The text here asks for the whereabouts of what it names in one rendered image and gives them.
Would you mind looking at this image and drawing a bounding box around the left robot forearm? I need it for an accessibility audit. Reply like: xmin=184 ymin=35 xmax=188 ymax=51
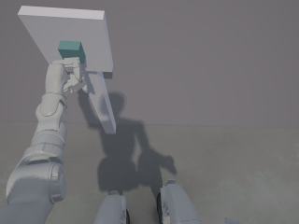
xmin=6 ymin=93 xmax=68 ymax=204

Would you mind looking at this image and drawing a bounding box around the robot left shin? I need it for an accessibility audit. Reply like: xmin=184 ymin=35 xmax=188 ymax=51
xmin=109 ymin=190 xmax=126 ymax=224

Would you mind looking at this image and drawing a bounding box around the robot right thigh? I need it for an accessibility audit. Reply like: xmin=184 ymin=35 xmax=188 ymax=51
xmin=160 ymin=183 xmax=203 ymax=224

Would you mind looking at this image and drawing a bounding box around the panel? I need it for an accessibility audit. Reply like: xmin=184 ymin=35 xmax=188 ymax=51
xmin=18 ymin=6 xmax=117 ymax=134

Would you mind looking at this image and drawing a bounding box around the button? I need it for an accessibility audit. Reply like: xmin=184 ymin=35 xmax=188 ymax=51
xmin=58 ymin=40 xmax=86 ymax=64

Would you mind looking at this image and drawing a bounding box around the left robot upper arm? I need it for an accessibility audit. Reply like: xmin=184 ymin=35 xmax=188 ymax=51
xmin=0 ymin=161 xmax=67 ymax=224

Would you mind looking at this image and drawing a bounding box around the left robot hand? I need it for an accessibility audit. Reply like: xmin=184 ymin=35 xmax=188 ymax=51
xmin=45 ymin=57 xmax=88 ymax=100

